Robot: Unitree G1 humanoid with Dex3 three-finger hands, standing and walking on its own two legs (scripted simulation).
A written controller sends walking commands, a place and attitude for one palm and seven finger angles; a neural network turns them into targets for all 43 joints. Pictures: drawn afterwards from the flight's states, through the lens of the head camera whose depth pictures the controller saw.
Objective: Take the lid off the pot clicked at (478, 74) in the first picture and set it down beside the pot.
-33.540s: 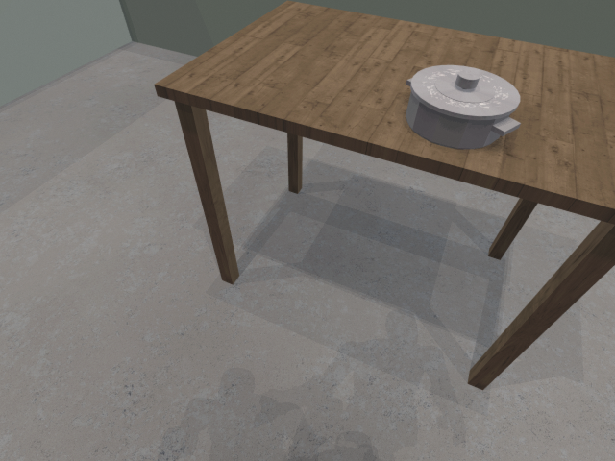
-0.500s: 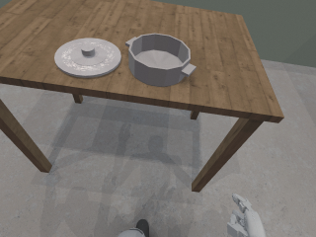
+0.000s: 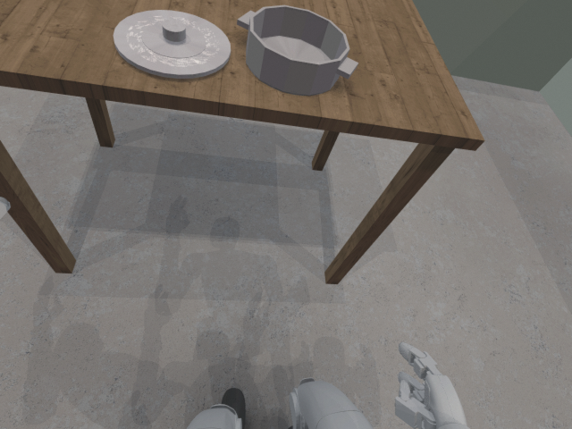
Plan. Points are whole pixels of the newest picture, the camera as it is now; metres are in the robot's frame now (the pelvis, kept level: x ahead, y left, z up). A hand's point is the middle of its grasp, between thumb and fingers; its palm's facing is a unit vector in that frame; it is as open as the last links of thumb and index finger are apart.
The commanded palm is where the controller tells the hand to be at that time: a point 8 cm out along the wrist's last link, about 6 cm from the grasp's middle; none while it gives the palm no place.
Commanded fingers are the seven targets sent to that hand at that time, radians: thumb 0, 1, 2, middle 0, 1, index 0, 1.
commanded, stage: stop stepping back and stand still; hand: left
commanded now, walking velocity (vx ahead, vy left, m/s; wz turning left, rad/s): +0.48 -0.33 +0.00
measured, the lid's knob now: (174, 30) +0.75 +0.20 +0.09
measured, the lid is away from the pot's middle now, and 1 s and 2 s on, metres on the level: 0.23 0.23 0.23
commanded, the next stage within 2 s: none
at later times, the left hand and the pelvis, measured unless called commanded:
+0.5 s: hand out of the picture +0.06 +0.35 +0.30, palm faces +0.40 -0.90 -0.18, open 7.5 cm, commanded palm +0.00 +0.41 +0.27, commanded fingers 0.00 0.90 0.90 -0.20 -0.30 -0.20 -0.30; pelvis -0.13 +0.13 +0.00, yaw +0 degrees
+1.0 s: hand out of the picture -0.01 +0.31 -0.22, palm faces +0.04 -1.00 -0.05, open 7.2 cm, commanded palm none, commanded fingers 0.00 0.90 0.90 -0.20 -0.30 -0.20 -0.30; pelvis -0.12 +0.17 -0.05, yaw +6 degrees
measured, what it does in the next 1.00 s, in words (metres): steps to the left: right foot, then left foot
